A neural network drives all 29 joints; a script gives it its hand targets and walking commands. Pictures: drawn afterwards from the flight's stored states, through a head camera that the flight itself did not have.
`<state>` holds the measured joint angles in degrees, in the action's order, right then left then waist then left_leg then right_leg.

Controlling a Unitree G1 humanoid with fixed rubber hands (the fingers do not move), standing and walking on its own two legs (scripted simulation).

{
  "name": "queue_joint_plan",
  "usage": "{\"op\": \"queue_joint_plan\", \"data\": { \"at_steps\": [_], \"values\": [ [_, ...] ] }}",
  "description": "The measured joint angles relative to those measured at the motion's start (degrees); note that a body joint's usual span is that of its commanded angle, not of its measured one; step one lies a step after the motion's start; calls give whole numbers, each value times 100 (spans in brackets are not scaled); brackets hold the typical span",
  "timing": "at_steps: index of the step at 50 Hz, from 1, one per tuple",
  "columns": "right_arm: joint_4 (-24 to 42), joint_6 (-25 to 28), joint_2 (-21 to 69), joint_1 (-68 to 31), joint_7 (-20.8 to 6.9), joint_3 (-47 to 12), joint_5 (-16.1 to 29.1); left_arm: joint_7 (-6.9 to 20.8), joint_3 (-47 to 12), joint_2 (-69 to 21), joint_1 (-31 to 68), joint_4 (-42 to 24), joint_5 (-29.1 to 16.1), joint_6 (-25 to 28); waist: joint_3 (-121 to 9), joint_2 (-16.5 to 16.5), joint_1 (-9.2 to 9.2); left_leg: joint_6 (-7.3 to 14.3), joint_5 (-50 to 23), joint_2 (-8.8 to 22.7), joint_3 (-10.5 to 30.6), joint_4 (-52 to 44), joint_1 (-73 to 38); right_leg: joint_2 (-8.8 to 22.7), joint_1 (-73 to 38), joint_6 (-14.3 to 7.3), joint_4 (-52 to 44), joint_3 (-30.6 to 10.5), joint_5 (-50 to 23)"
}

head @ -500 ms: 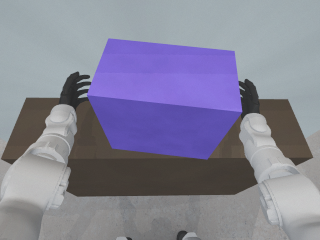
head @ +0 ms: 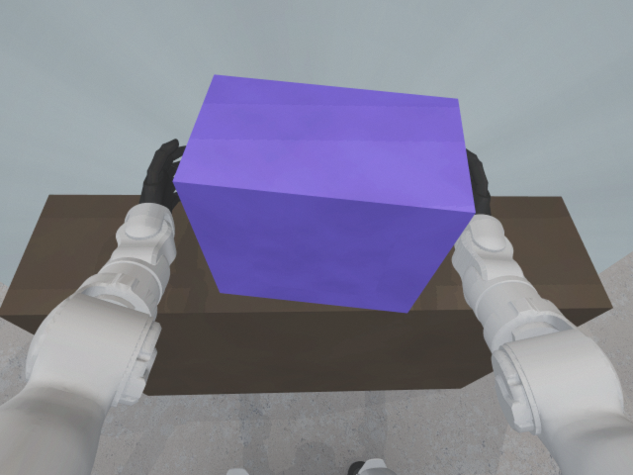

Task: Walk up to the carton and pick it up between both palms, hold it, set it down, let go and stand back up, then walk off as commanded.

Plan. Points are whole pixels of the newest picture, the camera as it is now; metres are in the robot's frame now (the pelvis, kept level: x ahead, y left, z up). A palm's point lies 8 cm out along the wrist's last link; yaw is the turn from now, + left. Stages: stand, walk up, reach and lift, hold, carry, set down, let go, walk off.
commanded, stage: reach and lift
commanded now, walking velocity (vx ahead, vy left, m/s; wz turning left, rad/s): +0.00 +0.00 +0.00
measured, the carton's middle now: (322, 208) +0.46 -0.02 +0.04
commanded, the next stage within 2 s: none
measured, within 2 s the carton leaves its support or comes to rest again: neither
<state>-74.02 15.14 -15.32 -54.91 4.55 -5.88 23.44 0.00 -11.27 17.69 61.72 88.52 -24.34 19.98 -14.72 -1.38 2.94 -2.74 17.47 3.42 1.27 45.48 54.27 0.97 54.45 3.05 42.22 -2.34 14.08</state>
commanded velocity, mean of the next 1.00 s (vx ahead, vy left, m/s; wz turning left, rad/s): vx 0.00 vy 0.00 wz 0.00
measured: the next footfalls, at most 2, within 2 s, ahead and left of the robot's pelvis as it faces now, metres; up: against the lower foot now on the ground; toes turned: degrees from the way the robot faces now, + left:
none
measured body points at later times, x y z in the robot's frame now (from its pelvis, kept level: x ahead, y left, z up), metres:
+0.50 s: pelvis +0.00 +0.00 +0.00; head +0.10 +0.00 +0.44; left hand +0.48 +0.17 +0.04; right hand +0.46 -0.21 +0.05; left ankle +0.02 +0.14 -0.69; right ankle +0.04 -0.15 -0.69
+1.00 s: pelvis +0.00 +0.00 +0.00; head +0.11 +0.01 +0.44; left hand +0.48 +0.17 +0.04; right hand +0.45 -0.21 +0.06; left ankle +0.02 +0.14 -0.69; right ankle +0.04 -0.15 -0.69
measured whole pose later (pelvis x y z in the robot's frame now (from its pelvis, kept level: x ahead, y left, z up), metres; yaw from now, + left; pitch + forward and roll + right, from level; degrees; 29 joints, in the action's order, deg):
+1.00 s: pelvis +0.00 +0.00 +0.00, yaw +1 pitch +26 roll -1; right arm -72.2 15.2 -11.1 -53.8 7.8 4.4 14.1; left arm -0.7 -6.2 14.9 59.9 88.6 -18.0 23.1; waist -13.8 -1.4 4.3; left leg -2.7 16.8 2.9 1.9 44.4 53.1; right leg 1.5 52.9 3.0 41.2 -1.7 13.8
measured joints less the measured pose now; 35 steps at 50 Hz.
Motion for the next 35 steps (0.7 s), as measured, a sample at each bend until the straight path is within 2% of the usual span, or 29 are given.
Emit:
{"op": "queue_joint_plan", "data": {
  "at_steps": [3,14,24,27,35],
  "values": [
    [-139,17,84,-112,64,122,-74,-41,2,-23,31,14,89,-7,93,18,59,-12,10,-13,33,35,-39,12,-52,-5,39,30,25],
    [-59,33,164,-75,121,342,-236,-203,97,-225,-176,-194,247,44,9,-36,58,-14,-8,6,52,46,82,-9,40,-8,-9,47,-23],
    [4,11,234,-37,231,419,-380,-154,259,-230,-134,-45,301,152,9,-18,36,-8,-3,-2,1,41,46,-2,62,-8,68,-6,9],
    [-25,23,294,-59,271,493,-417,-150,272,-204,-127,-20,381,162,92,-50,81,-14,-26,-11,39,8,-24,7,-31,-18,25,34,-2],
    [68,-112,290,-75,328,559,-476,-173,248,-259,-35,167,301,220,43,-33,54,-3,-21,-33,35,46,42,27,50,-19,99,26,22]
  ]
}}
